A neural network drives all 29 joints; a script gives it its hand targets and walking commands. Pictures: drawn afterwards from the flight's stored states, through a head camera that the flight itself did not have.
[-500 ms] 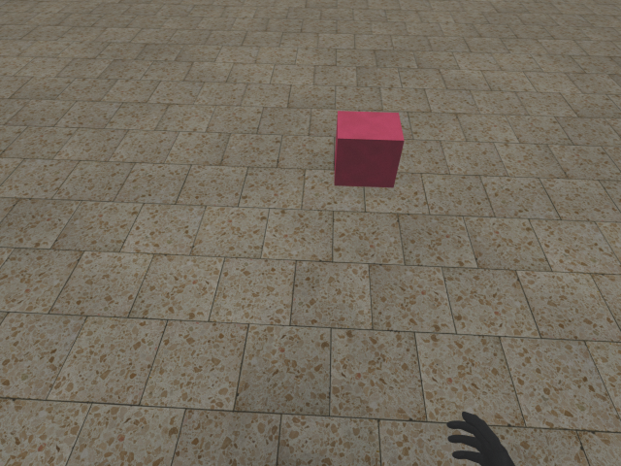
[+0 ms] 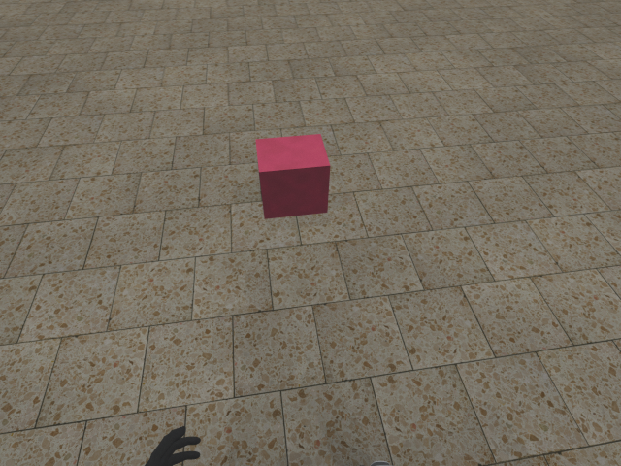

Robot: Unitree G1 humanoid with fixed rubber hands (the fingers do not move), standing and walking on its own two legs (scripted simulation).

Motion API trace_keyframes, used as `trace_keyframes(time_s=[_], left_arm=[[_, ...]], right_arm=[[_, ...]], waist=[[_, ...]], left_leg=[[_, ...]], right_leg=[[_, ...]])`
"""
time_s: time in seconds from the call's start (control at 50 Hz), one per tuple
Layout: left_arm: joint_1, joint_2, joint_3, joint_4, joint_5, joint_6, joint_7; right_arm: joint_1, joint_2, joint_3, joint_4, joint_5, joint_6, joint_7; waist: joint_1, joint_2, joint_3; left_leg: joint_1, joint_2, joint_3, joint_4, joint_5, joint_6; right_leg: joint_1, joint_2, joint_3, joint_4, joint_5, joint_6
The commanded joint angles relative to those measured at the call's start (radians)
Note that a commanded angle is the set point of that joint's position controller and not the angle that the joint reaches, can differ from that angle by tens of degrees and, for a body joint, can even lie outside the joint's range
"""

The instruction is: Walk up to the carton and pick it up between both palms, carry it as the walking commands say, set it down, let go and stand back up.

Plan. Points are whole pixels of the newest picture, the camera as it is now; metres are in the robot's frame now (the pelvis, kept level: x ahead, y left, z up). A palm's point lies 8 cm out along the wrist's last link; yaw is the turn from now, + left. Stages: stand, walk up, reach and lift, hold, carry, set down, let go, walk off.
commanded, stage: walk up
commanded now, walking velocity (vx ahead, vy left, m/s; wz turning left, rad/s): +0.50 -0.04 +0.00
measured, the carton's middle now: (292, 176) +1.40 -0.07 -0.64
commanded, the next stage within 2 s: none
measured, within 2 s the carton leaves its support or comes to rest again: neither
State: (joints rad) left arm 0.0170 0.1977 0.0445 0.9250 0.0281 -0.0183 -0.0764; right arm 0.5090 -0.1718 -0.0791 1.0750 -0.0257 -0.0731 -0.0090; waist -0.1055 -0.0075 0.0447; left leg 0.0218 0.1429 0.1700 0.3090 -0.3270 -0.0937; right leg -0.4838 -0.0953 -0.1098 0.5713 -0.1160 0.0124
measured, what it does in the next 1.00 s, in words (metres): walks ahead: right foot, then left foot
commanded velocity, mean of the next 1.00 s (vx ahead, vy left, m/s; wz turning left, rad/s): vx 0.50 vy -0.05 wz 0.00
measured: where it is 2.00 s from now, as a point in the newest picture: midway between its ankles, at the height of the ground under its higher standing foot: (301, 280)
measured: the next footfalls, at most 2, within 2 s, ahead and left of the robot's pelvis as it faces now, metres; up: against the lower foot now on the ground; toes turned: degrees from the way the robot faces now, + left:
right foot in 0.04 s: +0.16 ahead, -0.15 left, +0.00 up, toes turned -9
left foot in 0.56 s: +0.40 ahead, +0.13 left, +0.00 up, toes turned +11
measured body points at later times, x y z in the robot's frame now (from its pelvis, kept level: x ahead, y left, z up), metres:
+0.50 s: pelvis +0.23 -0.01 +0.00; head +0.26 -0.01 +0.45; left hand +0.11 +0.22 -0.13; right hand +0.42 -0.22 -0.12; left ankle +0.36 +0.13 -0.71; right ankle +0.12 -0.14 -0.74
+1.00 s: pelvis +0.46 -0.02 +0.01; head +0.50 +0.00 +0.45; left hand +0.63 +0.20 -0.13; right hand +0.34 -0.25 -0.12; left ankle +0.36 +0.12 -0.74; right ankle +0.60 -0.18 -0.70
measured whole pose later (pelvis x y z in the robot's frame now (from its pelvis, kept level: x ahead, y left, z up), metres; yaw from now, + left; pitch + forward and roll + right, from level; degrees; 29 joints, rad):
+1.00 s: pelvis +0.46 -0.02 +0.01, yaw +0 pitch +0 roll -1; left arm 0.05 0.21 0.05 0.92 0.03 0.00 -0.09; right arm 0.52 -0.17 -0.08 1.06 -0.02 -0.08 -0.01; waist -0.10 -0.02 0.06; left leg 0.02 0.14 0.16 0.28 -0.29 -0.07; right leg -0.55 -0.10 -0.08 0.66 -0.07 0.03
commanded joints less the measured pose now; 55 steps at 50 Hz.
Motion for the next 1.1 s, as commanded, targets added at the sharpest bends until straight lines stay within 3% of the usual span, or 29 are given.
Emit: trace_keyframes(time_s=[0.0,0.02,0.04,0.06,0.08,0.1,0.12,0.16,0.2,0.38,0.42,0.44,0.48,0.5,0.52,0.54,0.56,0.58,0.6,0.62,0.66,0.74,0.84,0.9,0.98,1.02,1.04,1.06,1.08], left_arm=[[0.171,0.093,0.025,0.025,0.004,-0.040,0.027],[0.341,0.164,0.052,0.070,0.005,-0.057,0.043],[0.480,0.283,0.087,0.097,0.012,-0.066,0.059],[0.489,0.287,0.078,0.106,-0.001,-0.058,0.065],[0.416,0.263,0.067,0.088,0.001,-0.063,0.069],[0.355,0.220,0.055,0.074,0.000,-0.066,0.068],[0.286,0.156,0.042,0.061,-0.008,-0.074,0.068],[0.264,0.109,0.029,0.059,-0.011,-0.087,0.067],[0.313,0.107,0.024,0.071,-0.010,-0.094,0.068],[0.466,0.132,0.035,0.099,-0.001,-0.087,0.077],[0.469,0.137,0.032,0.112,-0.007,-0.075,0.077],[0.483,0.142,0.031,0.114,-0.007,-0.069,0.077],[0.502,0.157,0.035,0.116,-0.014,-0.065,0.080],[0.497,0.164,0.036,0.116,-0.019,-0.062,0.082],[0.494,0.152,0.030,0.115,-0.024,-0.059,0.083],[0.491,0.121,0.018,0.099,-0.028,-0.057,0.086],[0.519,0.077,0.022,0.064,-0.031,-0.053,0.084],[0.473,0.101,0.041,0.080,-0.018,-0.046,0.080],[0.430,0.085,0.037,0.084,-0.014,-0.047,0.071],[0.420,0.055,0.032,0.095,-0.013,-0.046,0.064],[0.416,0.032,0.029,0.097,0.000,-0.024,0.051],[0.317,0.032,0.030,0.056,0.011,0.014,0.028],[0.111,0.035,0.020,-0.017,0.010,0.019,0.002],[0.022,0.041,0.014,-0.047,0.000,0.015,-0.009],[-0.019,0.053,0.013,-0.056,-0.008,0.002,-0.011],[0.051,0.058,0.006,-0.032,0.000,-0.025,0.006],[0.143,0.087,0.018,0.000,0.001,-0.035,0.017],[0.296,0.138,0.039,0.051,-0.001,-0.050,0.034],[0.493,0.245,0.066,0.105,0.003,-0.066,0.053]], right_arm=[[-0.009,-0.154,-0.008,-0.022,0.000,0.002,0.007],[0.002,-0.131,0.005,-0.039,0.002,0.003,0.010],[0.000,-0.041,0.041,-0.100,0.015,-0.008,0.010],[-0.060,-0.068,0.030,-0.107,0.000,-0.013,0.008],[-0.089,-0.104,0.013,-0.101,-0.004,-0.012,0.009],[-0.096,-0.110,0.003,-0.091,0.002,-0.002,0.013],[-0.097,-0.088,0.006,-0.084,0.003,0.007,0.018],[-0.106,-0.073,0.008,-0.100,-0.002,0.034,0.031],[-0.157,-0.073,0.006,-0.120,-0.006,0.058,0.041],[-0.515,-0.066,0.034,-0.210,0.004,0.061,0.073],[-0.560,-0.068,0.043,-0.232,0.004,0.050,0.074],[-0.555,-0.078,0.039,-0.228,0.002,0.047,0.070],[-0.496,-0.099,0.030,-0.211,-0.001,0.034,0.060],[-0.409,-0.118,0.021,-0.185,-0.008,0.023,0.052],[-0.277,-0.153,0.002,-0.139,-0.018,0.008,0.041],[-0.116,-0.232,-0.031,-0.100,-0.026,0.001,0.029],[0.029,-0.383,-0.072,-0.093,-0.021,0.006,0.009],[0.026,-0.384,-0.067,-0.083,-0.002,0.015,0.004],[-0.058,-0.299,-0.040,-0.093,-0.001,0.011,0.004],[-0.128,-0.208,-0.016,-0.093,0.003,0.005,0.008],[-0.197,-0.127,0.010,-0.098,0.013,-0.010,0.009],[-0.109,-0.138,0.004,-0.080,0.014,-0.028,0.009],[-0.028,-0.154,-0.017,-0.065,0.003,-0.022,0.003],[-0.026,-0.165,-0.029,-0.069,0.001,-0.019,-0.002],[-0.011,-0.187,-0.036,-0.055,0.002,-0.011,-0.006],[-0.014,-0.167,-0.015,-0.035,0.000,0.000,0.004],[-0.011,-0.164,-0.006,-0.028,0.002,0.004,0.008],[0.003,-0.146,0.005,-0.033,0.001,0.006,0.011],[-0.041,-0.102,0.026,-0.085,0.010,0.001,0.014]], waist=[[0.129,0.074,-0.057],[0.193,-0.087,-0.178],[0.229,-0.392,-0.265],[0.222,-0.335,-0.268],[0.191,-0.200,-0.188],[0.145,-0.040,-0.114],[0.115,-0.043,-0.068],[0.093,-0.130,-0.052],[0.097,-0.163,-0.030],[0.170,-0.137,0.096],[0.158,-0.218,0.081],[0.155,-0.222,0.079],[0.138,-0.166,0.051],[0.116,-0.114,0.000],[0.076,-0.018,-0.087],[0.007,0.119,-0.191],[-0.017,0.328,-0.258],[0.025,0.171,-0.236],[0.056,0.124,-0.157],[0.084,0.113,-0.088],[0.114,0.188,-0.032],[0.116,0.168,-0.001],[0.069,0.172,0.076],[0.049,0.186,0.103],[0.045,0.202,0.095],[0.073,0.269,0.034],[0.116,0.165,-0.025],[0.174,0.002,-0.131],[0.218,-0.222,-0.221]], left_leg=[[-0.245,0.097,-0.005,0.206,0.254,0.153],[-0.391,0.052,-0.011,0.493,0.161,0.140],[-0.670,-0.093,-0.037,0.795,-0.208,0.100],[-0.724,-0.046,-0.161,0.943,-0.224,0.117],[-0.737,-0.005,-0.206,0.974,-0.131,0.121],[-0.713,0.020,-0.223,0.956,-0.041,0.110],[-0.657,0.039,-0.207,0.920,0.029,0.100],[-0.586,0.025,-0.173,0.865,0.090,0.088],[-0.595,0.014,-0.147,0.822,0.144,0.084],[-0.640,-0.014,-0.076,0.379,0.280,0.046],[-0.515,-0.030,-0.042,0.298,0.264,0.054],[-0.471,-0.042,-0.018,0.286,0.241,0.055],[-0.385,-0.054,0.008,0.254,0.182,0.061],[-0.289,-0.067,0.029,0.212,0.161,0.069],[-0.115,-0.076,0.032,0.185,0.142,0.091],[0.103,0.069,-0.188,0.165,0.034,0.133],[0.272,0.420,-0.713,-0.037,0.031,0.172],[0.188,0.456,-0.775,-0.068,0.052,0.167],[0.055,0.384,-0.637,-0.073,0.099,0.159],[-0.047,0.298,-0.463,-0.058,0.182,0.148],[-0.170,0.193,-0.276,-0.078,0.234,0.131],[-0.189,0.185,-0.197,-0.093,0.370,0.154],[-0.141,0.188,-0.174,-0.158,0.234,0.174],[-0.122,0.194,-0.151,-0.180,0.187,0.168],[-0.084,0.212,-0.116,-0.142,0.256,0.155],[-0.140,0.138,-0.025,-0.039,0.219,0.151],[-0.201,0.112,-0.010,0.127,0.260,0.150],[-0.308,0.068,-0.005,0.390,0.262,0.145],[-0.526,-0.025,-0.030,0.692,-0.141,0.121]], right_leg=[[0.371,0.003,-0.074,-0.103,-0.056,-0.045],[0.576,-0.089,0.044,-0.115,-0.131,-0.073],[0.741,-0.357,0.529,-0.273,-0.263,-0.142],[0.701,-0.399,0.618,-0.362,-0.358,-0.163],[0.608,-0.386,0.583,-0.354,-0.307,-0.158],[0.510,-0.367,0.516,-0.331,-0.112,-0.136],[0.421,-0.309,0.379,-0.325,0.029,-0.117],[0.337,-0.244,0.236,-0.331,0.109,-0.085],[0.328,-0.225,0.192,-0.348,0.119,-0.076],[0.401,-0.215,0.111,-0.453,0.036,-0.106],[0.367,-0.153,0.012,-0.460,-0.037,-0.107],[0.357,-0.152,0.002,-0.441,-0.038,-0.113],[0.374,-0.165,0.027,-0.360,0.055,-0.117],[0.388,-0.152,0.020,-0.245,0.132,-0.109],[0.362,-0.103,-0.008,-0.035,0.198,-0.091],[0.158,-0.057,-0.008,0.255,0.044,-0.059],[-0.160,0.096,0.027,0.555,-0.431,-0.014],[-0.207,0.034,0.168,0.703,-0.413,-0.021],[-0.198,-0.007,0.176,0.706,-0.310,-0.027],[-0.162,-0.042,0.171,0.672,-0.205,-0.025],[-0.090,-0.061,0.138,0.628,-0.094,-0.006],[-0.113,-0.043,0.097,0.536,-0.011,0.021],[-0.171,-0.033,0.054,0.299,0.072,0.031],[-0.125,-0.026,0.046,0.143,0.080,0.024],[-0.036,-0.004,0.023,0.033,0.023,0.004],[0.142,0.034,-0.057,-0.014,-0.045,-0.027],[0.299,0.024,-0.074,-0.069,-0.038,-0.045],[0.504,-0.021,-0.022,-0.089,-0.078,-0.068],[0.660,-0.228,0.283,-0.158,-0.215,-0.099]])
